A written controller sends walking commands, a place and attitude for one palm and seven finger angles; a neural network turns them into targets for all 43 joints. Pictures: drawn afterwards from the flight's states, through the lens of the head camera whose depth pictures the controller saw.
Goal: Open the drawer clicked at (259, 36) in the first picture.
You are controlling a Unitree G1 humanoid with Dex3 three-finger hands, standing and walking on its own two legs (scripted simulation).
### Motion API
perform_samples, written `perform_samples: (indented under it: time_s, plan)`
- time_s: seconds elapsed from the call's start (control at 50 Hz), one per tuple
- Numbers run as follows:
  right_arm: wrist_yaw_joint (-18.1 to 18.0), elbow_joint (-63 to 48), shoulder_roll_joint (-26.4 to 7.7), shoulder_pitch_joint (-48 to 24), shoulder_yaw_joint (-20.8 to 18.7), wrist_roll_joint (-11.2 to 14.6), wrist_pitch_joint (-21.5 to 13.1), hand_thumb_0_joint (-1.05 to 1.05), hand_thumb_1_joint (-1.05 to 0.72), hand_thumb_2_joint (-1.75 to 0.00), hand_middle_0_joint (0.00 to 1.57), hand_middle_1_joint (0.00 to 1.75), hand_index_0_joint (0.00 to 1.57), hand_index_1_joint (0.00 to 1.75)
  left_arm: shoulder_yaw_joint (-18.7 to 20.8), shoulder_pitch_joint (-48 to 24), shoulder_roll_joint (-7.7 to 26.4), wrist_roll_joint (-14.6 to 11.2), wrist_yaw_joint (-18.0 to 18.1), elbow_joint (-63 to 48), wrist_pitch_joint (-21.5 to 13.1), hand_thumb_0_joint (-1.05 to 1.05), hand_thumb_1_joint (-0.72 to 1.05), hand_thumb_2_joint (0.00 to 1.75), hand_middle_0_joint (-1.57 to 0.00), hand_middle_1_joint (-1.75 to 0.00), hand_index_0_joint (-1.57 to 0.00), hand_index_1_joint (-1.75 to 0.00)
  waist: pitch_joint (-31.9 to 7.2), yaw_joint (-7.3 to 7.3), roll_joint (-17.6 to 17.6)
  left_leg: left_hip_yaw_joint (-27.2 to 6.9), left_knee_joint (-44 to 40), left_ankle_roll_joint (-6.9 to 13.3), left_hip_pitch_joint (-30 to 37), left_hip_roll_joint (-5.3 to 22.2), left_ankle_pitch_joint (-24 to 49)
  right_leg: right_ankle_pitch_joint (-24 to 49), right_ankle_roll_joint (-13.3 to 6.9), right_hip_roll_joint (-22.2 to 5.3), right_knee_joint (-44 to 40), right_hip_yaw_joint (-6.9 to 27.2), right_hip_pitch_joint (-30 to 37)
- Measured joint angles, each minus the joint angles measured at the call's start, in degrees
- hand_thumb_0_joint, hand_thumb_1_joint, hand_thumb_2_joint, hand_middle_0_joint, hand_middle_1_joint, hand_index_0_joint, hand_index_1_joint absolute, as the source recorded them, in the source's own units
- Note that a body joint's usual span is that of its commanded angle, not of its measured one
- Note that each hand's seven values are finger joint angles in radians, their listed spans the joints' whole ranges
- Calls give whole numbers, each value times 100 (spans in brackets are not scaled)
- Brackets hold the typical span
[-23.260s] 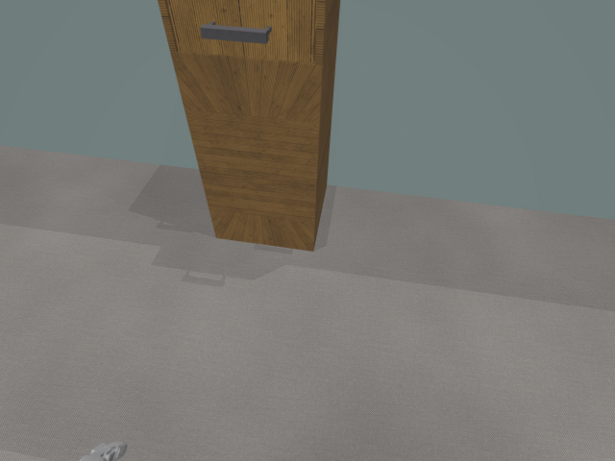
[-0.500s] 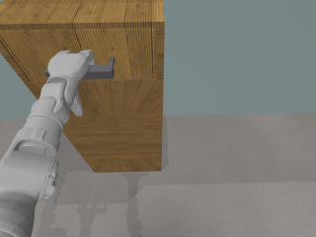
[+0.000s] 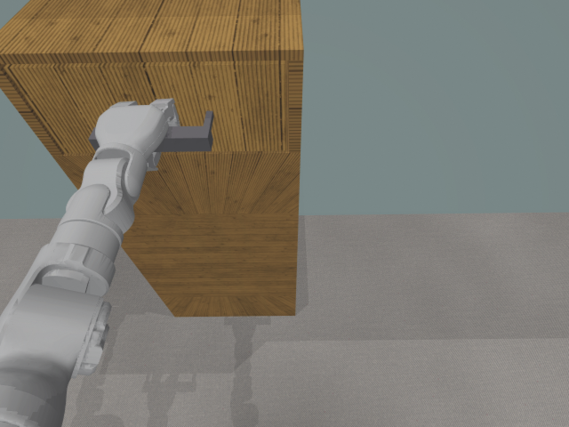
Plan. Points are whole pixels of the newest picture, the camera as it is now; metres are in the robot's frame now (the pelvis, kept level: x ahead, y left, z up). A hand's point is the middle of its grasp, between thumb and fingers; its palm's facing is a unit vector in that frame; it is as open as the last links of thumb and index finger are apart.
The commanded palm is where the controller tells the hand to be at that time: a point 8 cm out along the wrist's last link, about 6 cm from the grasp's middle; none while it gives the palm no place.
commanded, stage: close the thumb around the handle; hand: left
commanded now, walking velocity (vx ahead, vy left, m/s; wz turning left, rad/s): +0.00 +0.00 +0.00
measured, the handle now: (156, 128) +0.52 +0.19 +0.13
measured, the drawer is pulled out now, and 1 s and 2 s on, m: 0.00 0.00 0.05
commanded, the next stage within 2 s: pull the drawer open in 0.12 s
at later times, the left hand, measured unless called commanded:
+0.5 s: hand (148, 160) +0.47 +0.20 +0.11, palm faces -0.02 -0.05 -1.00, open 5.9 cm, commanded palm +0.43 +0.22 +0.16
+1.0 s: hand (147, 161) +0.47 +0.20 +0.11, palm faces -0.08 -0.03 -1.00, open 5.8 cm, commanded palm +0.46 +0.22 +0.16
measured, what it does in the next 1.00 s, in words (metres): stands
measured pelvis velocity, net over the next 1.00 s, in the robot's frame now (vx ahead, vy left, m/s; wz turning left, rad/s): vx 0.01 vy -0.01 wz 0.01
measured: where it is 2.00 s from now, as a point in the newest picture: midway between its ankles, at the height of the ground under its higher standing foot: outside the picture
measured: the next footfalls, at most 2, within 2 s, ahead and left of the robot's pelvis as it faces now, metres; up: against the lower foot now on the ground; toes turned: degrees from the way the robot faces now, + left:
none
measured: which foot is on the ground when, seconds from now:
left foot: down 0.00-1.00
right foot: down 0.00-1.00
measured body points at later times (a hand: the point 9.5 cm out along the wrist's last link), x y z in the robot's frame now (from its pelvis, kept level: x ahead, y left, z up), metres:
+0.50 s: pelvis +0.02 -0.01 +0.01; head +0.07 -0.03 +0.45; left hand +0.47 +0.20 +0.16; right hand +0.08 -0.28 -0.13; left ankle +0.00 +0.10 -0.72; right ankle -0.04 -0.11 -0.72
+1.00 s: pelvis +0.01 -0.01 +0.00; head +0.06 -0.03 +0.45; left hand +0.47 +0.20 +0.16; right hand +0.10 -0.28 -0.13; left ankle +0.00 +0.10 -0.72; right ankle -0.04 -0.11 -0.72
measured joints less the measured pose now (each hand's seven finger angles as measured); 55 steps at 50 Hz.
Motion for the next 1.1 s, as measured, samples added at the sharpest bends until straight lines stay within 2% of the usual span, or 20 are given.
perform_samples:
  time_s: [0.04, 0.3, 0.5, 0.62, 0.7, 0.76, 0.9, 1.1]
  plan:
    - [-7, 7, 5, -3, 10, 5, 15, 0, -90, -90, 20, 30, 20, 30, 3, 37, 9, 5, -22, -23, -16, 0, 67, 80, -40, -133, -38, -132, 5, 5, -1, 2, -18, -5, 25, 3, 2, 1, -4, 4, -14, 3, 22]
    - [-50, -62, -4, -79, 15, 18, 65, 1, -90, -90, 20, 30, 20, 30, 131, 299, 159, -27, -167, -234, -126, 0, 67, 80, -41, -135, -41, -134, 35, -7, 31, 43, -153, -39, 182, 29, 21, 18, -34, 32, -109, 51, 138]
    - [14, -181, -73, -175, -4, 35, 184, 1, -90, -90, 20, 30, 20, 30, 389, 1133, 236, -207, -251, -1236, -137, 2, 66, 79, -41, -135, -42, -134, 17, 54, 27, 166, -359, -51, 467, 58, -17, 20, -34, 63, -297, 185, 365]
    - [76, -264, -117, -353, -25, 54, 206, 1, -90, -90, 20, 30, 20, 30, 317, 1571, 213, -297, -317, -1912, 57, 2, 65, 80, -41, -135, -42, -134, 29, 124, 38, 174, -433, -46, 609, 36, -49, -9, -23, 47, -391, 200, 517]
    - [14, -129, -136, -495, 1, 71, 166, 1, -90, -90, 20, 30, 20, 30, -33, 1139, 79, -250, -347, -1593, 102, 1, 66, 81, -41, -135, -42, -135, 59, 240, 16, 32, -357, -55, 555, -11, -76, -67, -26, 8, -347, 56, 535]
    - [-49, -64, -109, -621, 41, 52, 169, 1, -90, -90, 20, 30, 20, 30, -136, 839, 24, -186, -410, -1258, 64, 0, 66, 81, -41, -135, -42, -135, 50, 265, -9, -31, -318, -60, 492, -31, -60, -82, -38, -9, -299, -9, 490]
    - [-132, -116, -13, -658, 98, 36, 148, 0, -90, -90, 20, 30, 20, 30, -99, 447, 86, -180, -508, -610, -132, 0, 67, 79, -41, -135, -42, -134, 48, 165, -5, -75, -250, -79, 382, -32, -9, -74, -60, -11, -182, -56, 373]
    - [-156, -72, -25, -201, 69, 33, 145, 0, -90, -90, 20, 30, 21, 30, 239, 323, 278, -111, -330, -296, -402, 0, 66, 79, -41, -135, -42, -134, 95, 1, 16, -22, -154, -88, 162, 30, 59, 5, -80, 41, -56, -2, 110]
